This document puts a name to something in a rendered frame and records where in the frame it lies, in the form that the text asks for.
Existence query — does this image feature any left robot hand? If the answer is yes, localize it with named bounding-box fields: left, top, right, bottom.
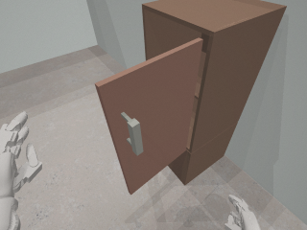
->
left=0, top=111, right=42, bottom=198

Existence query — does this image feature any right robot hand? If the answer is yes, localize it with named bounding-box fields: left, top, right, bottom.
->
left=224, top=195, right=261, bottom=230

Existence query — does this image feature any left robot forearm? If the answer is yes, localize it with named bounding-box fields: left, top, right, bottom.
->
left=0, top=196, right=21, bottom=230

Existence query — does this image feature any handle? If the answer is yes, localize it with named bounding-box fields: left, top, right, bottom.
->
left=121, top=112, right=144, bottom=156

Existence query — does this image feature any cupboard door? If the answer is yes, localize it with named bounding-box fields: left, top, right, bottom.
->
left=94, top=37, right=203, bottom=195

